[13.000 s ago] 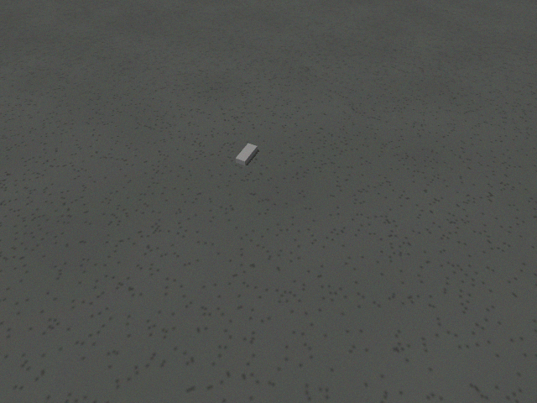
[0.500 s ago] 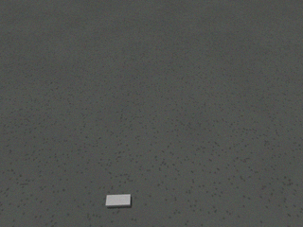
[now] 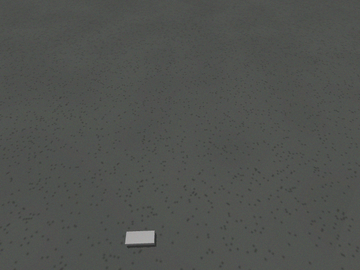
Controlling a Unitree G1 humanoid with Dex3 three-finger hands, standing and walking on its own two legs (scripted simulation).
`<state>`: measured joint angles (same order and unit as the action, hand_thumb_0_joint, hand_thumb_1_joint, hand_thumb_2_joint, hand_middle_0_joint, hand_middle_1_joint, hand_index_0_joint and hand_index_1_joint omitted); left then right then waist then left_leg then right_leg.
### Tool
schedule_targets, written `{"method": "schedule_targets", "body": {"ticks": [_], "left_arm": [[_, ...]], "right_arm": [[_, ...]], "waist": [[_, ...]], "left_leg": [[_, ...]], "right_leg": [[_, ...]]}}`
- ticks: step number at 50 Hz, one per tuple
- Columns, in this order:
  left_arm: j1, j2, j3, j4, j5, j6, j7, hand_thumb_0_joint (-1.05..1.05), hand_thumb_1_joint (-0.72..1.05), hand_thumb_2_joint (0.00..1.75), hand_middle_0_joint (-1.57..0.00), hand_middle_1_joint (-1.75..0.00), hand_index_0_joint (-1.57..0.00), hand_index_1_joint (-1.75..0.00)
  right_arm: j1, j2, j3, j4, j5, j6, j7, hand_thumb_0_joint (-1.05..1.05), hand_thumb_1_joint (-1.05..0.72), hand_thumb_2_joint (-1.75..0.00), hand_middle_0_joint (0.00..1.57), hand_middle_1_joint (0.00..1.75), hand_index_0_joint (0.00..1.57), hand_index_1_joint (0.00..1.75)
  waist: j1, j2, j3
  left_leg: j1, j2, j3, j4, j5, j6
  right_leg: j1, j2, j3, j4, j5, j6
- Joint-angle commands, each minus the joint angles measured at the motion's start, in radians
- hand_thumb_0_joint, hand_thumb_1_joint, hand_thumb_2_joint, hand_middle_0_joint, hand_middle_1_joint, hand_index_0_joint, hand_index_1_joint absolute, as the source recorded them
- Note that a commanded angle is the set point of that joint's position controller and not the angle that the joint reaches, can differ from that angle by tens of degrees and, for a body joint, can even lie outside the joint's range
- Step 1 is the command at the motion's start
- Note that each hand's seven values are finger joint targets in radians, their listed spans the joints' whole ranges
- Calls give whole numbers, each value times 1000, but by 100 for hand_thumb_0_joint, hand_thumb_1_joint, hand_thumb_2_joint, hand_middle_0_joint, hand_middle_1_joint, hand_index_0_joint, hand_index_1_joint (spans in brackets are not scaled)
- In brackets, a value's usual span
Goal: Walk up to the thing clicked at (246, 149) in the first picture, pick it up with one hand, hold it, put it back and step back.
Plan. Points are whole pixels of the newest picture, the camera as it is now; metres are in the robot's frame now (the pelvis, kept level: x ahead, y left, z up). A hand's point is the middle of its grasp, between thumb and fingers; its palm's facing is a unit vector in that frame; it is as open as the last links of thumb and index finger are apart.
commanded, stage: rise first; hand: left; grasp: from above
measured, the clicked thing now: (140, 238) +0.39 +0.23 -0.77
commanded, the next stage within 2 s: none
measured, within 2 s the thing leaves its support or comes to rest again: neither
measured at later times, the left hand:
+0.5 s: hand out of the picture +0.12 +0.26 -0.22, palm faces -0.13 -0.89 -0.43, open 13.4 cm
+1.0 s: hand out of the picture +0.18 +0.28 -0.39, palm faces -0.43 -0.57 -0.70, open 14.1 cm
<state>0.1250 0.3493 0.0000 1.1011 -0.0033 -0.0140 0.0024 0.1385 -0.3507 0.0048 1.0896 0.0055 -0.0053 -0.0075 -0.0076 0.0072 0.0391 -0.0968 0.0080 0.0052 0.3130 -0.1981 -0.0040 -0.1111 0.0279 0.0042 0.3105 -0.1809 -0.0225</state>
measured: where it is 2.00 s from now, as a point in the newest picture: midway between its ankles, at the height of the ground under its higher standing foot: outside the picture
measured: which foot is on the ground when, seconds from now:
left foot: down 0.00-1.00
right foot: down 0.00-1.00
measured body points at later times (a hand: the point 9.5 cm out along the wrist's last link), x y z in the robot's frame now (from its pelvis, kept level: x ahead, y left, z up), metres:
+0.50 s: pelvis -0.02 +0.01 -0.07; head +0.06 +0.02 +0.37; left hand +0.12 +0.31 -0.19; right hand +0.13 -0.25 -0.17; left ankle -0.02 +0.12 -0.75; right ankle -0.01 -0.10 -0.75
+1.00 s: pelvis -0.06 +0.01 -0.24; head +0.10 +0.03 +0.18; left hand +0.20 +0.31 -0.35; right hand +0.14 -0.25 -0.35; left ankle -0.02 +0.12 -0.75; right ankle -0.01 -0.10 -0.75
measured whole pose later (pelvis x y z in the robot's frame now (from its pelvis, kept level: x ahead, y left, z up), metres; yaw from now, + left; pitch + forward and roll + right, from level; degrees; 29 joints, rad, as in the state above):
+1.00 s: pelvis -0.06 +0.01 -0.24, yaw +1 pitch +32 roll -2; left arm -0.13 0.41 0.07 0.69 0.64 -0.04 0.11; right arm 0.09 -0.29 -0.04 0.61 0.01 -0.19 0.03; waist -0.03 0.00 -0.20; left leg -1.60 -0.01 -0.01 1.73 -0.69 0.01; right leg -1.59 0.00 -0.04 1.70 -0.66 -0.02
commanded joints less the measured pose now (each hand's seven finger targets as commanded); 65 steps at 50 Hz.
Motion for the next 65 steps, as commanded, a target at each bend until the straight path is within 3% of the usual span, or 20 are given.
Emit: {"method": "schedule_targets", "body": {"ticks": [1,3,4,5,7,10,12,15,17,18,21,29,32,36,39,44,48,52,58,65], "left_arm": [[-282,210,118,-124,-10,-62,36,0,62,92,-20,-60,-17,-61],[-318,238,146,-78,36,-43,6,0,46,93,-17,-75,-16,-77],[-296,250,171,-106,69,-54,-7,0,38,93,-16,-81,-15,-82],[-130,239,193,-47,97,-40,-13,0,30,93,-14,-89,-15,-90],[-76,218,195,-161,120,-24,-19,0,14,94,-12,-96,-13,-95],[-41,156,168,-209,144,53,-4,0,-10,93,-11,-102,-13,-101],[-101,156,160,-262,163,92,5,0,-26,95,-11,-102,-11,-102],[-64,137,162,-309,182,117,15,0,-50,97,-9,-107,-9,-107],[-35,159,191,-322,197,120,18,0,-55,98,-9,-107,-8,-108],[-70,170,189,-437,203,109,18,0,-55,98,-10,-107,-9,-108],[-11,165,188,-531,230,100,20,0,-56,98,-8,-109,-8,-109],[146,134,160,-742,285,142,33,0,-58,99,-9,-108,-8,-108],[54,142,139,-755,325,147,36,0,-59,99,-8,-108,-8,-108],[-42,149,131,-692,414,100,47,0,-56,98,-7,-109,-7,-109],[-101,142,99,-656,483,45,63,0,-54,98,-7,-110,-7,-110],[-187,211,122,-549,589,-16,117,0,-58,100,-8,-108,-7,-109],[-326,307,169,-512,679,-63,157,0,-57,100,-7,-108,-7,-108],[-497,314,131,-453,745,-103,179,0,-57,101,-8,-106,-7,-107],[-737,429,152,-309,873,-175,233,0,-53,101,-8,-103,-8,-103],[-914,500,159,-115,978,-225,282,0,-52,100,-7,-104,-8,-103]], "right_arm": [[51,-113,-22,-244,60,-64,-45,0,-90,-90,20,30,20,30],[78,-103,-44,-289,42,-61,-43,0,-89,-90,20,30,20,30],[94,-103,-66,-320,23,-69,-42,0,-88,-90,20,30,20,30],[125,-98,-79,-325,16,-72,-38,0,-89,-90,20,30,20,30],[120,-92,-85,-403,17,-77,-30,0,-89,-90,20,30,20,30],[101,-85,-88,-470,28,-74,-27,0,-88,-90,20,30,20,30],[71,-78,-84,-518,26,-77,-25,0,-88,-90,20,30,20,30],[81,-68,-84,-554,23,-95,-21,0,-86,-89,20,30,20,30],[89,-60,-84,-560,20,-109,-19,0,-87,-89,20,30,20,30],[102,-58,-89,-574,18,-116,-18,0,-88,-90,20,30,20,30],[104,-47,-88,-605,16,-134,-21,0,-86,-89,20,30,20,30],[74,-48,-94,-661,13,-160,-25,0,-89,-90,20,30,20,30],[68,-59,-92,-661,11,-170,-25,0,-90,-90,20,30,20,30],[51,-67,-90,-654,3,-195,-10,0,-87,-89,20,30,20,30],[44,-81,-94,-642,5,-214,3,0,-86,-89,20,30,20,30],[29,-105,-101,-594,8,-223,26,0,-90,-90,20,30,20,30],[31,-108,-114,-561,6,-216,38,0,-90,-90,20,30,20,30],[43,-105,-123,-529,-1,-205,51,0,-90,-90,20,30,20,30],[88,-117,-130,-467,-20,-187,63,0,-88,-90,20,30,20,30],[112,-113,-122,-431,-50,-144,73,0,-89,-90,20,30,20,30]], "waist": [[-44,-11,-17],[-32,-49,-112],[-13,-34,-227],[12,-11,-273],[42,43,-333],[20,18,-291],[4,-13,-243],[-1,-26,-246],[0,-15,-231],[1,22,-298],[-5,45,-371],[-19,63,-414],[-47,75,-392],[-47,80,-417],[-42,96,-506],[-20,100,-617],[0,89,-695],[-34,30,-768],[-29,48,-863],[-63,23,-805]], "left_leg": [[-152,-18,23,78,26,26],[-224,-24,16,173,34,32],[-228,-27,16,220,78,32],[-268,-35,13,262,111,26],[-278,-42,15,283,136,17],[-321,-37,4,295,140,13],[-370,-32,-4,331,69,19],[-440,-29,-3,403,-7,21],[-512,-25,-6,457,-61,22],[-510,-22,-8,487,-45,21],[-536,-18,-12,561,-10,19],[-634,-7,-46,681,-12,13],[-702,2,-62,746,-27,11],[-831,0,-81,862,-118,7],[-886,-3,-97,945,-141,-1],[-1030,-17,-89,1116,-52,2],[-1182,-37,-50,1232,-138,16],[-1321,-46,-20,1357,-198,33],[-1431,-49,-3,1481,-274,35],[-1593,-54,-1,1571,-396,51]], "right_leg": [[-172,-24,-3,65,36,6],[-203,-28,-4,147,43,3],[-183,-33,1,204,102,2],[-188,-35,2,249,137,-2],[-172,-30,2,286,148,-8],[-209,-14,-12,287,128,-9],[-285,-9,-18,305,52,-2],[-374,-7,-22,371,-35,-2],[-455,-6,-22,428,-92,-2],[-465,-7,-20,466,-76,-5],[-520,-8,-16,550,-43,-7],[-673,-3,-29,688,-76,-11],[-793,-4,-33,768,-110,-12],[-981,-4,-40,918,-195,-15],[-1097,-7,-41,1025,-214,-16],[-1236,-9,-37,1192,-154,-21],[-1270,-8,-21,1256,-181,-19],[-1306,-6,-15,1299,-207,-11],[-1388,-7,-21,1388,-286,-12],[-1484,-2,-38,1441,-430,-8]]}}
